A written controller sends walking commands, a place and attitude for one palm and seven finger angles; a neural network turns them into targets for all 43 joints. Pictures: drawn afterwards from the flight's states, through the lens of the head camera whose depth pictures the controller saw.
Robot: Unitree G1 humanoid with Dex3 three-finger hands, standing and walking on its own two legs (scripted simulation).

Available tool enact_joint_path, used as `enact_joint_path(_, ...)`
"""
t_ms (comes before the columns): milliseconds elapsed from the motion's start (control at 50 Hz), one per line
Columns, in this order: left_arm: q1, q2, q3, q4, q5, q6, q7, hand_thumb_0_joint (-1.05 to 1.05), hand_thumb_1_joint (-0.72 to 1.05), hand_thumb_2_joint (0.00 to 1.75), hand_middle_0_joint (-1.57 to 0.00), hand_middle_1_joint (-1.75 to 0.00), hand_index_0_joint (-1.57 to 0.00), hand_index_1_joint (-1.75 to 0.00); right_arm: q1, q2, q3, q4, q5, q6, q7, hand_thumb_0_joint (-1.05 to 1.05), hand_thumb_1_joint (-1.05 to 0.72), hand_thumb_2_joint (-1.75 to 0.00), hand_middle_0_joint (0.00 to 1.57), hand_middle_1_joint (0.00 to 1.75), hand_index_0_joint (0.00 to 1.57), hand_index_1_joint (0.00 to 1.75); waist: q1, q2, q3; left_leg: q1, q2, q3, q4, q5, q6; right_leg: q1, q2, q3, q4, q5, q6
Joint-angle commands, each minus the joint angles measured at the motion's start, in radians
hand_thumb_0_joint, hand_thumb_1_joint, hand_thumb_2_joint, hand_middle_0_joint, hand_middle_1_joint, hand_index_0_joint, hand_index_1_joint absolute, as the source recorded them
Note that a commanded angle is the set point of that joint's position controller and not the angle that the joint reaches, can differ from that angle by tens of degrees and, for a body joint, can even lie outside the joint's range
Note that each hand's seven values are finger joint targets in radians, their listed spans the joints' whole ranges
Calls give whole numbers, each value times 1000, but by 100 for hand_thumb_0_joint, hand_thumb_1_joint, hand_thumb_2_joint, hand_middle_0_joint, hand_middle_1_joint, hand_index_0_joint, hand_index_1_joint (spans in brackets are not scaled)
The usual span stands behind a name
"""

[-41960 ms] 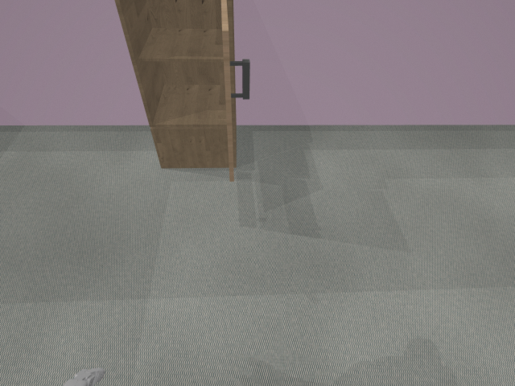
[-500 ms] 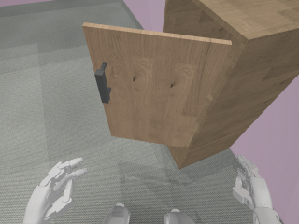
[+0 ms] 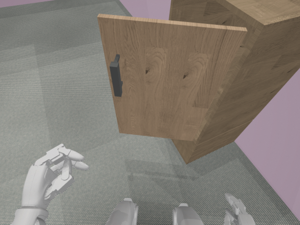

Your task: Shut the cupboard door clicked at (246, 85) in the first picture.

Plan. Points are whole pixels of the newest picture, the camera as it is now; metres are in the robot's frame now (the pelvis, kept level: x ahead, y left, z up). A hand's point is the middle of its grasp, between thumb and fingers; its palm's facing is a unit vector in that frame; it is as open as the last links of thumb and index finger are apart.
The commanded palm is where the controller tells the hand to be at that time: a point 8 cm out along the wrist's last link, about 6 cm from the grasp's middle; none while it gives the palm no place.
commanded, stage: raise the hand and make a fist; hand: left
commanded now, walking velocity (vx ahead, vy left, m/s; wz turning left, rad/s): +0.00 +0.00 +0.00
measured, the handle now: (117, 76) +0.54 +0.14 +0.07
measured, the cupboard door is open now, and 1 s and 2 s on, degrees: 59 59 59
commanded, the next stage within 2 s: bring the fist close to the handle in 1.00 s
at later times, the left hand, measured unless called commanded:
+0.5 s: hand (80, 168) +0.24 +0.18 +0.05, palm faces -0.06 -1.00 -0.02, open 3.1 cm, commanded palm +0.22 +0.24 +0.07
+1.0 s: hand (91, 160) +0.25 +0.15 +0.07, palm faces -0.03 -1.00 -0.04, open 3.1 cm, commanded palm +0.23 +0.21 +0.07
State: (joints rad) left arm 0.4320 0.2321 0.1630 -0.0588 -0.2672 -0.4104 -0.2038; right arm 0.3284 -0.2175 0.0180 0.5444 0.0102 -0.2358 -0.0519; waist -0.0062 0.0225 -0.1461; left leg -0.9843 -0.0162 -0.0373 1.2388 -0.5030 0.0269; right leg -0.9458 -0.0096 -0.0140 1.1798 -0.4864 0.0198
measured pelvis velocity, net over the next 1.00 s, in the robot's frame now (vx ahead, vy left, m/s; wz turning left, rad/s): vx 0.03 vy -0.03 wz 0.01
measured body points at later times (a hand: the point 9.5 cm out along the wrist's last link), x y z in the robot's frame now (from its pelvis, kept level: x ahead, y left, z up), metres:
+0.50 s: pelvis +0.03 +0.00 +0.01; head +0.09 +0.02 +0.45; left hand +0.24 +0.24 +0.06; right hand +0.23 -0.21 -0.05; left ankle +0.05 +0.10 -0.63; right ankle +0.05 -0.15 -0.63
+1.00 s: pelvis +0.03 -0.03 +0.01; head +0.09 -0.03 +0.45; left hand +0.25 +0.21 +0.08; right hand +0.21 -0.27 -0.07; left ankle +0.05 +0.10 -0.63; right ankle +0.05 -0.15 -0.63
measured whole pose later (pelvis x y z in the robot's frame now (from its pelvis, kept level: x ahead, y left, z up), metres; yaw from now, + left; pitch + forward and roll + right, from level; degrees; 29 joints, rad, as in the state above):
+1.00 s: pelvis +0.03 -0.03 +0.01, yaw +0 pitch +15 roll -2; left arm 0.39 0.24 0.16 -0.05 -0.30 -0.37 -0.29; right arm 0.26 -0.24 0.00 0.48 0.03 -0.16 -0.06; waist 0.00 0.04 -0.17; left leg -0.94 0.01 -0.07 1.22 -0.55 -0.02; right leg -0.91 0.01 -0.04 1.18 -0.54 -0.01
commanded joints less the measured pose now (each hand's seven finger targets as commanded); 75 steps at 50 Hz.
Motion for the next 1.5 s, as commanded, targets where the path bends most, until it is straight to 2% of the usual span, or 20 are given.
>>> enact_joint_path(0,-106,71,-69,-198,5,-93,-75,0,90,90,-104,-122,-104,-122,-129,-170,-63,-192,14,-90,-12,0,-90,-90,20,30,20,30,-16,50,-142,137,13,-86,-282,-136,-17,20,24,-51,-136,-102,-54)
enact_joint_path(120,-43,177,84,-333,-8,-29,-24,0,90,90,-115,-134,-115,-134,-136,-161,-68,-216,16,-59,-15,0,-90,-90,20,30,20,30,56,123,-258,256,16,-112,-327,20,-44,101,38,-75,-108,22,-64)
enact_joint_path(200,-16,98,28,-326,-6,-3,21,0,90,90,-123,-142,-123,-142,-131,-145,-63,-226,12,-20,-4,0,-90,-90,20,30,20,30,27,120,-197,271,21,-100,-319,99,-53,104,41,-89,-126,72,-58)
enact_joint_path(260,-22,63,-29,-247,15,16,-2,0,90,90,-128,-148,-128,-148,-117,-153,-61,-226,12,-2,-2,0,-90,-90,20,30,20,30,-7,56,-141,223,22,-88,-297,82,-40,88,44,-88,-145,66,-52)
enact_joint_path(320,-72,85,-43,-197,27,31,-46,0,90,90,-130,-150,-130,-150,-108,-164,-56,-228,15,3,-4,0,-90,-90,20,30,20,30,-21,49,-101,200,19,-87,-294,51,-34,84,45,-80,-159,52,-55)
enact_joint_path(420,-117,183,74,-271,-11,11,-79,0,90,90,-130,-150,-130,-150,-106,-157,-53,-240,11,0,-13,0,-90,-90,20,30,20,30,22,97,-228,248,7,-55,-257,193,-33,159,47,-63,-150,141,-64)
enact_joint_path(480,-94,159,90,-310,-42,-10,-74,0,90,90,-130,-150,-130,-150,-111,-141,-51,-237,13,-1,-8,0,-90,-90,20,30,20,30,35,118,-272,284,6,-46,-252,269,-41,194,46,-68,-143,194,-65)
enact_joint_path(640,-55,99,30,-147,-48,43,-118,0,90,90,-130,-150,-130,-150,-105,-155,-62,-222,24,13,-11,0,-90,-90,20,30,20,30,-2,-16,-192,165,2,-18,-219,213,-18,212,38,-42,-182,181,-48)
enact_joint_path(720,-85,166,90,-189,-59,22,-119,0,90,90,-130,-150,-130,-150,-110,-153,-67,-223,22,9,-19,0,-90,-90,20,30,20,30,18,-21,-235,149,-1,-6,-194,232,-13,262,29,-7,-183,200,-49)
enact_joint_path(780,-93,166,103,-266,-63,-30,-94,0,90,90,-130,-150,-130,-150,-114,-135,-65,-223,20,4,-18,0,-90,-90,20,30,20,30,33,47,-286,186,-2,2,-196,264,-15,271,25,-2,-165,239,-49)
enact_joint_path(860,-66,133,82,-200,-56,-46,-72,0,90,90,-130,-150,-130,-150,-115,-132,-67,-211,21,16,-16,0,-90,-90,20,30,20,30,12,-6,-219,139,0,10,-185,210,-13,243,24,10,-185,182,-41)
enact_joint_path(940,-55,118,40,-145,-42,-9,-94,0,90,90,-130,-150,-130,-150,-117,-144,-68,-216,29,27,-14,0,-90,-90,20,30,20,30,1,2,-179,122,-1,12,-192,165,-9,226,20,22,-210,119,-41)
enact_joint_path(1040,-97,148,66,-197,-55,-7,-102,0,90,90,-130,-150,-130,-150,-118,-142,-67,-232,30,26,-24,0,-90,-90,20,30,20,30,3,-36,-219,122,-2,13,-187,155,-3,263,14,46,-228,97,-34)
enact_joint_path(1080,-109,152,78,-220,-57,-31,-90,0,90,90,-130,-150,-130,-150,-121,-136,-64,-230,29,23,-25,0,-90,-90,20,30,20,30,6,-8,-218,135,0,13,-189,161,-5,249,18,36,-220,104,-37)
enact_joint_path(1120,-227,162,67,-221,-51,-56,-72,0,90,90,-130,-150,-130,-150,-117,-141,-57,-209,24,16,-29,0,-90,-90,20,30,20,30,-15,2,-185,125,5,6,-179,138,-4,203,26,29,-211,71,-41)
enact_joint_path(1180,-306,109,6,-148,-30,-66,-59,0,90,90,-130,-150,-130,-150,-118,-145,-53,-191,26,4,-26,0,-90,-90,20,30,20,30,-35,12,-163,121,6,-1,-184,81,-5,135,27,15,-208,1,-41)
enact_joint_path(1300,-388,119,-19,-66,-2,22,-63,0,90,90,-130,-150,-130,-150,-108,-160,-51,-194,35,12,-24,0,-90,-90,20,30,20,30,-23,23,-218,151,4,-1,-227,77,0,183,22,9,-227,15,-40)
enact_joint_path(1320,-409,162,22,-53,-1,36,-53,0,90,90,-130,-150,-130,-150,-105,-165,-51,-190,33,17,-26,0,-90,-90,20,30,20,30,-17,19,-229,145,6,0,-224,84,0,200,23,15,-228,16,-42)
enact_joint_path(1420,-523,183,87,-22,-2,36,9,0,90,90,-130,-150,-130,-150,-111,-154,-46,-175,25,34,-22,0,-90,-90,20,30,20,30,1,14,-272,174,7,0,-246,148,-6,247,26,-2,-214,94,-43)
enact_joint_path(1480,-563,116,30,32,12,18,23,0,90,90,-130,-150,-130,-150,-107,-148,-48,-161,22,38,-11,0,-90,-90,20,30,20,30,-15,11,-269,198,7,7,-250,177,-8,235,23,-11,-209,142,-40)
